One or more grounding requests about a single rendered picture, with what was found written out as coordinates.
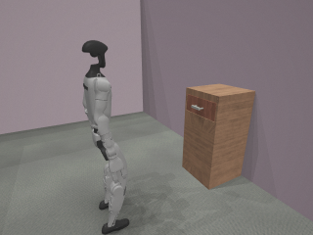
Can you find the robot left foot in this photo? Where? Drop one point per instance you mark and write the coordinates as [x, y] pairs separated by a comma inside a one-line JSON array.
[[103, 205]]

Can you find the right robot thigh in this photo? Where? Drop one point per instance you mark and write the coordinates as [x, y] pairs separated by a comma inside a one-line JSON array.
[[120, 181]]

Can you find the robot left upper arm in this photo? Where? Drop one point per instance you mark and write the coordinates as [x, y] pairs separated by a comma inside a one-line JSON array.
[[84, 101]]

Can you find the handle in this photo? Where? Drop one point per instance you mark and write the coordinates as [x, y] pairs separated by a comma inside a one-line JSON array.
[[196, 107]]

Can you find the right robot forearm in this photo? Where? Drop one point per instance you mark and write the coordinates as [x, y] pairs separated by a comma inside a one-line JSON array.
[[105, 134]]

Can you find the cabinet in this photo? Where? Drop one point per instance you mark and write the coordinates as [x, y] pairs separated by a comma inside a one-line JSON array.
[[214, 151]]

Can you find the robot right hand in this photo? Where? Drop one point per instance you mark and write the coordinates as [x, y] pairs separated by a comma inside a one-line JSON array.
[[116, 165]]

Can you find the drawer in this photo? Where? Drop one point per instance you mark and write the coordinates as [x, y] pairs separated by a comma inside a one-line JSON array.
[[209, 107]]

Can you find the robot right upper arm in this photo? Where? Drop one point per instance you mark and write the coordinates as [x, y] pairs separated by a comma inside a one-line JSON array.
[[102, 90]]

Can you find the left robot forearm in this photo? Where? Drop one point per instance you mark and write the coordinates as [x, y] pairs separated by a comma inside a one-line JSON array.
[[86, 112]]

